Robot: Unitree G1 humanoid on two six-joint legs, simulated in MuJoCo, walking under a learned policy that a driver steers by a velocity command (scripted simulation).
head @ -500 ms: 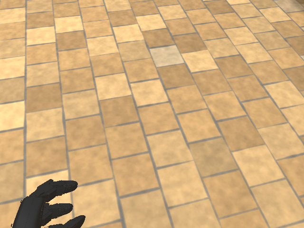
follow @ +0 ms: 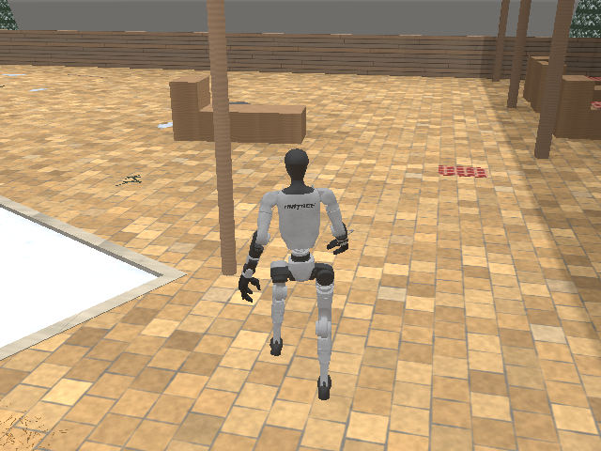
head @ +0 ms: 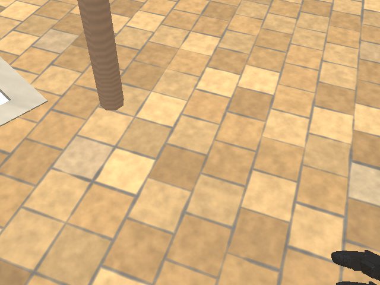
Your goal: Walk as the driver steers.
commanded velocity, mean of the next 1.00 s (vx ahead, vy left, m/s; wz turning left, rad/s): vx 0.20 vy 0.00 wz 0.08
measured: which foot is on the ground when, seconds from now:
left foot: up 0.00-0.12, down 0.14-1.00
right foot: down 0.00-0.14, up 0.16-0.52, down 0.54-1.00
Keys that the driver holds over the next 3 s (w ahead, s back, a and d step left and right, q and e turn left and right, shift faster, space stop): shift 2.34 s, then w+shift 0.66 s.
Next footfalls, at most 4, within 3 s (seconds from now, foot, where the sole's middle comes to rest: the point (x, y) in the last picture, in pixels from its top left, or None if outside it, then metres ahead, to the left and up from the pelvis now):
0.14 left None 0.37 0.12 -0.77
0.54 right None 0.39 -0.12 -0.77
2.70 right None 0.50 -0.17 -0.77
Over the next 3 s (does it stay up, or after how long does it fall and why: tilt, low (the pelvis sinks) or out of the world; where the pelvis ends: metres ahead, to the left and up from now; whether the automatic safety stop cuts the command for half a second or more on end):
stays up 0.61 -0.08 0.00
